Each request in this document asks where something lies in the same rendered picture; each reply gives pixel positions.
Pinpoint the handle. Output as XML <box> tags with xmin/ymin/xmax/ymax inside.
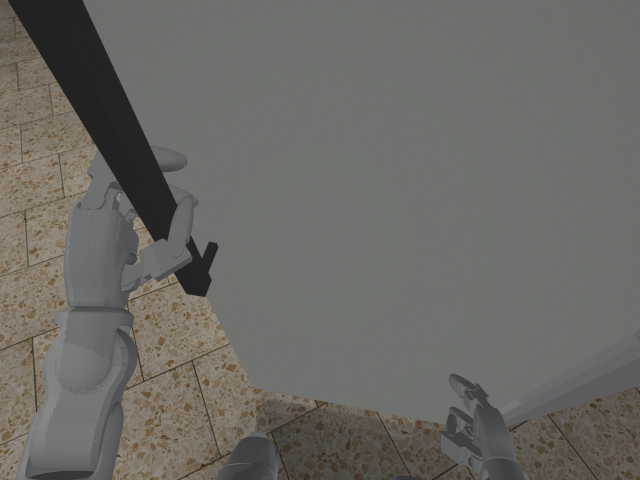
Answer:
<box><xmin>8</xmin><ymin>0</ymin><xmax>218</xmax><ymax>297</ymax></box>

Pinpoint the robot left hand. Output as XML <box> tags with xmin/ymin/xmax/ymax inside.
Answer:
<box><xmin>64</xmin><ymin>146</ymin><xmax>199</xmax><ymax>309</ymax></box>

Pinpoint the left robot thigh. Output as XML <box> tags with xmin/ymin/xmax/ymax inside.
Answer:
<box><xmin>215</xmin><ymin>437</ymin><xmax>280</xmax><ymax>480</ymax></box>

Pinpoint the right robot forearm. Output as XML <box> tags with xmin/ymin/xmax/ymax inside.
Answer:
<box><xmin>480</xmin><ymin>458</ymin><xmax>530</xmax><ymax>480</ymax></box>

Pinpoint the fridge door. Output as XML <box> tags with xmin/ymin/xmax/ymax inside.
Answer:
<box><xmin>83</xmin><ymin>0</ymin><xmax>640</xmax><ymax>425</ymax></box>

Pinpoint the left robot forearm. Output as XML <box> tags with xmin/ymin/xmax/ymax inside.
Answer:
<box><xmin>15</xmin><ymin>306</ymin><xmax>138</xmax><ymax>480</ymax></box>

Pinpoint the robot right hand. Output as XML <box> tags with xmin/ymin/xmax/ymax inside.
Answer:
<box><xmin>441</xmin><ymin>374</ymin><xmax>517</xmax><ymax>476</ymax></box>

